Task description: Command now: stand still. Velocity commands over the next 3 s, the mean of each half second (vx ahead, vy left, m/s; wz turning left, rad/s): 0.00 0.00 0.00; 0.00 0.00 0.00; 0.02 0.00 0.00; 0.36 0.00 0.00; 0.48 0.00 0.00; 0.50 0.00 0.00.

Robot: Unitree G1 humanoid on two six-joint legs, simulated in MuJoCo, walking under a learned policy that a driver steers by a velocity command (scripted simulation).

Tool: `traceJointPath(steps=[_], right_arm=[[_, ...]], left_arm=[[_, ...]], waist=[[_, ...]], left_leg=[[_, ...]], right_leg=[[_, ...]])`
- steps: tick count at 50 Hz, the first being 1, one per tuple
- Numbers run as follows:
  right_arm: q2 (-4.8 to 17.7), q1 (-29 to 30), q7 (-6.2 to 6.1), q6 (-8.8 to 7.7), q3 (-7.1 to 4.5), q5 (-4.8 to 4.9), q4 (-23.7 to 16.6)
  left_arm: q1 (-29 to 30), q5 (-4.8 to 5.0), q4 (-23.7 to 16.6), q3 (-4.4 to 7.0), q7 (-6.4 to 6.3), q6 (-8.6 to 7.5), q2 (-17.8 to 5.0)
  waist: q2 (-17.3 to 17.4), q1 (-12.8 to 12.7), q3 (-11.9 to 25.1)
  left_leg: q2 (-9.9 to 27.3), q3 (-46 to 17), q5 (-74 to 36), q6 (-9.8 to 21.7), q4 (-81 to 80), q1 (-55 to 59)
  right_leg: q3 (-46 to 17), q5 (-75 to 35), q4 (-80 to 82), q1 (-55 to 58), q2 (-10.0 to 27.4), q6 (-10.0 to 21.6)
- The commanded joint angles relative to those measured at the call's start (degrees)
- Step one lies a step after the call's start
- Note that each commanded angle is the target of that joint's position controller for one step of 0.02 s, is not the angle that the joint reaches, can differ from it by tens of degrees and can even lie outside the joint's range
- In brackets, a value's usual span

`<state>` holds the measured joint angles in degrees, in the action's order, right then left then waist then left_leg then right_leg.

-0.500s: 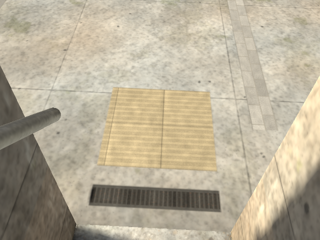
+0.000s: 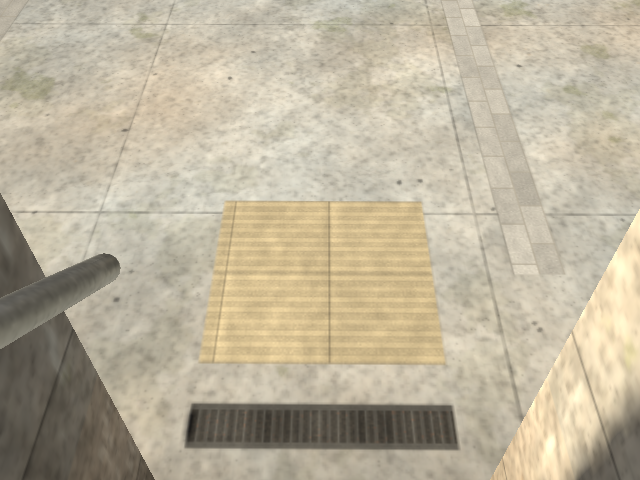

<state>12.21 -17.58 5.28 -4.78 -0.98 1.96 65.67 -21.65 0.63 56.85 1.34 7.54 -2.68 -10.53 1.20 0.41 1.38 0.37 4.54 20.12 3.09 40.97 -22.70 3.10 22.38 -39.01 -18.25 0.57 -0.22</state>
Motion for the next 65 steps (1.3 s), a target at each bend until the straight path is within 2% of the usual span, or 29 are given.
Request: traceJointPath(steps=[1,5,6,7,8,9,12,14,15,16,18,20,22,23,24,27,28,37,47,54,61,65], right_arm=[[5.6,-0.53,-0.27,-0.8,-0.7,-0.18,-0.09],[5.68,-0.03,-0.54,-0.6,-0.78,-0.27,0.9],[5.69,0.06,-0.62,-0.53,-0.83,-0.06,1.14],[6.06,1.49,-0.86,-0.59,-0.9,-0.27,1.61],[6.43,3.58,-1.0,-0.75,-1.06,-0.26,0.64],[6.14,3.76,-1.04,-0.74,-1.07,-0.45,0.82],[5.98,3.93,-1.0,-0.47,-1.14,-0.46,1.32],[6.61,4.92,-0.55,-0.08,-1.5,-0.52,0.91],[5.85,5.68,-0.29,0.19,-1.4,-0.55,0.81],[5.24,5.49,-0.06,0.5,-1.14,-0.44,1.3],[5.67,4.59,0.09,0.87,-1.2,-0.44,1.76],[6.45,5.3,0.29,0.92,-1.31,-0.33,1.54],[6.58,6.01,0.84,1.23,-1.53,-0.43,1.26],[6.47,6.59,0.9,1.18,-1.59,-0.43,1.22],[6.54,6.37,0.94,1.18,-1.59,-0.47,1.46],[6.44,6.12,0.94,1.16,-1.57,-0.72,1.89],[6.91,6.01,0.93,1.22,-1.67,-1.13,1.94],[6.19,3.74,0.91,1.31,-1.19,-1.15,2.78],[5.5,0.34,0.82,1.21,-0.56,-0.82,3.92],[5.06,-1.03,0.53,1.27,0.01,-1.03,4.15],[5.22,-1.38,0.41,0.83,0.29,-0.78,3.99],[5.5,-2.0,0.42,0.98,0.36,-0.81,4.01]], left_arm=[[-3.17,-0.22,-1.33,0.65,0.15,-0.57,-4.84],[-3.37,-0.11,-1.07,1.06,-0.11,-0.51,-6.14],[-1.6,-0.5,-1.6,1.33,-0.29,-0.45,-6.73],[0.27,-0.73,-1.92,1.96,-0.46,-0.66,-7.98],[0.36,-0.9,-1.18,2.12,-0.62,-0.81,-8.42],[-0.29,-0.68,-0.55,2.41,-0.71,-0.93,-8.71],[0.11,-0.5,0.46,2.76,-0.7,-0.94,-8.56],[-0.03,-0.25,1.32,2.72,-0.84,-1.02,-8.28],[0.88,-0.42,1.49,2.77,-1.13,-0.86,-8.2],[0.13,-0.19,2.39,2.68,-1.46,-0.79,-7.33],[0.38,-0.24,3.26,2.76,-1.28,-0.92,-7.8],[1.71,-0.07,3.48,2.95,-1.0,-1.12,-9.2],[1.64,-0.07,5.24,2.73,-0.84,-1.15,-9.05],[1.4,0.41,5.75,2.49,-0.92,-1.12,-8.7],[1.48,0.43,6.13,2.47,-0.96,-1.14,-8.83],[1.94,0.23,7.09,2.24,-0.52,-0.73,-9.09],[1.88,0.19,7.55,2.21,-0.42,-0.74,-9.03],[0.59,0.12,9.77,2.03,-0.33,-0.84,-8.45],[-0.01,-0.17,10.39,1.98,-0.16,-0.81,-8.5],[-0.01,-0.06,10.03,1.73,-0.02,-0.83,-7.62],[-0.4,-0.22,10.29,1.69,0.02,-1.05,-7.78],[-0.74,-0.16,10.26,1.49,-0.04,-0.96,-7.57]], waist=[[-0.95,-0.18,-2.4],[-1.47,-0.23,-1.86],[-2.18,-0.2,-1.65],[-1.74,-0.36,-1.25],[-0.57,-0.52,-0.56],[-0.81,-0.65,0.21],[-1.29,-0.74,0.1],[-1.58,-0.8,0.04],[-1.28,-0.84,-0.67],[-1.48,-1.16,-1.01],[-2.47,-0.57,-1.49],[-2.46,-0.56,-1.23],[-2.2,-0.38,-1.51],[-2.55,-0.48,-2.38],[-2.44,-0.43,-2.06],[-2.13,-0.42,-2.21],[-2.37,-0.42,-2.2],[-1.81,-0.87,-3.48],[-1.67,-1.32,-4.58],[-0.98,-1.7,-5.62],[-0.77,-1.94,-4.61],[-0.72,-1.95,-4.66]], left_leg=[[1.44,-4.65,-5.88,-1.59,-8.3,4.08],[1.18,-3.79,-12.76,-1.57,-6.79,6.1],[1.2,-3.54,-14.6,-1.43,-6.53,6.05],[0.71,-3.09,-16.85,-1.28,-5.24,5.88],[-0.04,-2.31,-20.28,-1.22,-4.37,6.9],[-0.02,-2.24,-21.3,-1.2,-3.94,7.46],[0.17,-2.28,-20.55,-1.62,-3.68,7.31],[-0.02,-2.05,-20.36,-1.44,-3.89,7.72],[0.08,-2.09,-21.69,-1.21,-4.16,7.64],[-0.08,-1.91,-21.63,-0.93,-4.4,8.17],[-0.37,-1.44,-20.1,-1.22,-3.95,8.9],[-0.82,-0.69,-17.68,-1.98,-3.77,8.84],[-1.33,-0.37,-15.9,-2.49,-3.45,9.15],[-1.08,-0.58,-16.49,-2.31,-3.32,8.98],[-1.08,-0.61,-16.28,-2.23,-3.33,9.01],[-1.28,-0.33,-14.73,-2.35,-3.25,9.06],[-1.16,-0.33,-14.08,-2.51,-2.87,8.69],[-1.04,0.08,-10.35,-3.16,-2.39,6.52],[-0.55,-0.2,-7.64,-3.37,-2.25,4.29],[-0.22,-0.44,-5.06,-3.77,-2.28,2.48],[-0.17,-0.52,-8.34,-3.39,-1.32,2.32],[0.04,-0.8,-7.63,-3.59,-1.51,2.26]], right_leg=[[-0.28,-7.09,5.56,-3.59,-0.54,0.88],[-0.72,-12.7,4.62,-2.62,0.07,0.96],[-0.57,-14.48,4.23,-1.91,-0.03,0.98],[-0.66,-17.86,3.44,-1.85,-0.25,1.46],[-0.67,-21.73,2.55,-2.08,-0.17,1.79],[-0.58,-22.98,2.26,-1.62,-0.13,1.83],[-1.01,-22.5,2.0,-1.04,-0.05,1.61],[-0.95,-21.48,1.78,-0.97,-0.08,0.99],[-0.29,-20.28,1.24,-1.34,-0.17,0.64],[0.42,-19.27,1.07,-1.59,-0.24,0.16],[0.2,-20.12,1.82,-2.47,-0.04,0.02],[0.13,-20.67,2.14,-2.07,0.13,-0.27],[0.19,-18.18,2.49,-2.76,-0.03,-0.61],[0.12,-17.69,2.58,-3.44,-0.15,-0.55],[0.19,-17.13,2.6,-3.13,-0.15,-0.51],[0.12,-16.08,3.04,-3.13,-0.54,0.02],[-0.21,-15.83,2.95,-2.9,-0.57,0.28],[-0.57,-14.06,3.07,-2.67,-0.89,0.88],[-1.12,-12.11,3.21,-2.37,-1.21,1.63],[-1.7,-9.73,3.79,-2.7,-1.3,2.01],[-1.51,-14.03,2.46,-2.1,-1.51,2.55],[-1.73,-12.78,2.8,-1.99,-1.52,2.33]])
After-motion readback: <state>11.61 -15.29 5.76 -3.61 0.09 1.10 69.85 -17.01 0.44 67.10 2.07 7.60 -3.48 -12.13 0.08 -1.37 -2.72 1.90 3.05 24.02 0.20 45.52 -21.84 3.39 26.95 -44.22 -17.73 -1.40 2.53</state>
